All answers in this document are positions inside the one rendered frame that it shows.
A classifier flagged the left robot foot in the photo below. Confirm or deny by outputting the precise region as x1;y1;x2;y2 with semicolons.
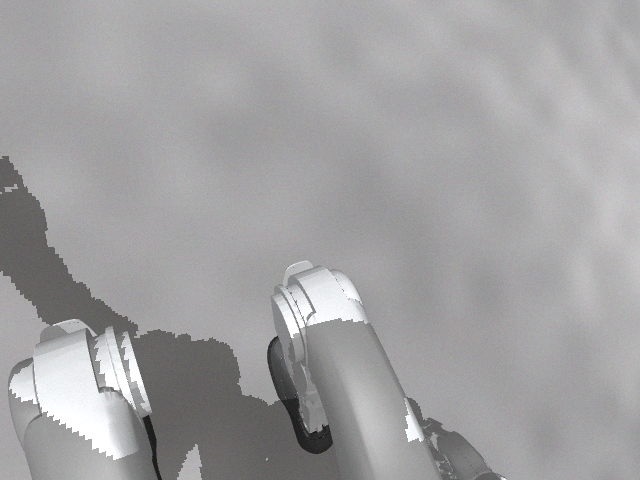
143;415;162;480

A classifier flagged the right robot hand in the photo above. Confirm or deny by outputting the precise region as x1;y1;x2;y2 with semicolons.
417;418;493;480

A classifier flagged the right robot foot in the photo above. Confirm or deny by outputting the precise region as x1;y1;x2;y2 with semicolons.
267;336;333;454

